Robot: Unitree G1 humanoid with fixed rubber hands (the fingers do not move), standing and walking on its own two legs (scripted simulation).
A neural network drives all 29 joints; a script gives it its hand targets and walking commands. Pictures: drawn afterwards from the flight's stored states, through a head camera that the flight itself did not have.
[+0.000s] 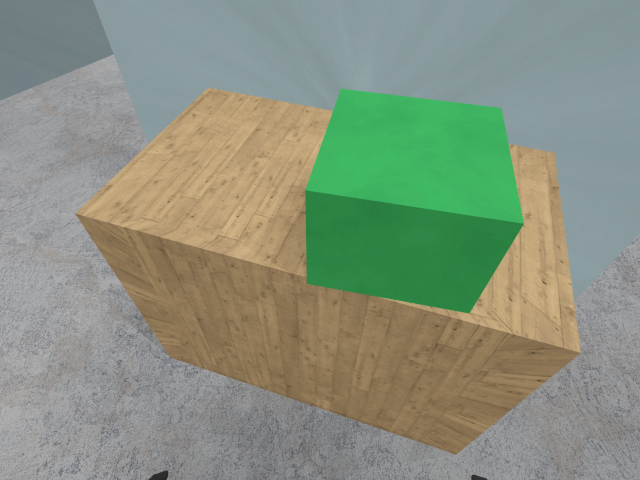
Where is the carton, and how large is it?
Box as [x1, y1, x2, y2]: [305, 89, 523, 312]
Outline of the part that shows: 341,89 305,190 307,283 469,312 523,224 501,108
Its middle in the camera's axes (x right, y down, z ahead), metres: +0.14 -0.08 +0.66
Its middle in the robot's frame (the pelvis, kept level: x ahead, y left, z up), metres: +0.54 -0.15 +0.02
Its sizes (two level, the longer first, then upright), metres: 0.279 0.278 0.217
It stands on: a pedestal, 0.68 m high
